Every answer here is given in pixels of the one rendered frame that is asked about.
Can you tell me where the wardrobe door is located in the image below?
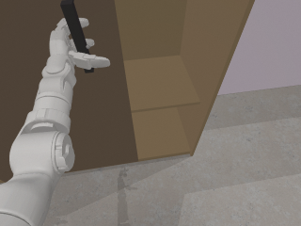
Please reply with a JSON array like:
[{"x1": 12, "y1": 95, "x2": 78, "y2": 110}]
[{"x1": 0, "y1": 0, "x2": 138, "y2": 183}]

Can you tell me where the left robot forearm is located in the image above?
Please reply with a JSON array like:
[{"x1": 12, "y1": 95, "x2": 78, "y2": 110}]
[{"x1": 9, "y1": 54, "x2": 77, "y2": 172}]

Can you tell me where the robot left upper arm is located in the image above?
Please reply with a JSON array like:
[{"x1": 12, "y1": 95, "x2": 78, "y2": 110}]
[{"x1": 0, "y1": 131, "x2": 75, "y2": 226}]

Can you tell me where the handle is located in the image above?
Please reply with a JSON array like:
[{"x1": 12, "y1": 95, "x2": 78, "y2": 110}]
[{"x1": 60, "y1": 0, "x2": 94, "y2": 73}]

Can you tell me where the robot left hand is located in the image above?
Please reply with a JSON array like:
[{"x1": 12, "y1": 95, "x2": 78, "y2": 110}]
[{"x1": 49, "y1": 18, "x2": 110, "y2": 70}]

